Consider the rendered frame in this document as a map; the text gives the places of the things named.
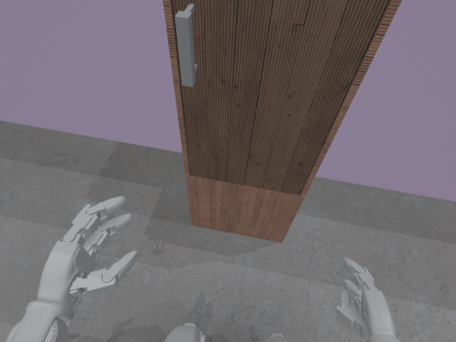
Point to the handle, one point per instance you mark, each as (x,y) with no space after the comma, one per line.
(185,42)

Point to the left robot thigh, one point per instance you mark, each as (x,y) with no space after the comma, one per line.
(185,334)

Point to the robot left hand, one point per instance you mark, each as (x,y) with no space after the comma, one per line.
(60,281)

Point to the left robot forearm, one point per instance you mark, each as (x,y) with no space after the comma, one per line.
(44,321)

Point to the robot right hand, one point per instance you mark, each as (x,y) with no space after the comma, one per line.
(370,303)

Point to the cupboard door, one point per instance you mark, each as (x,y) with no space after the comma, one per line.
(272,78)

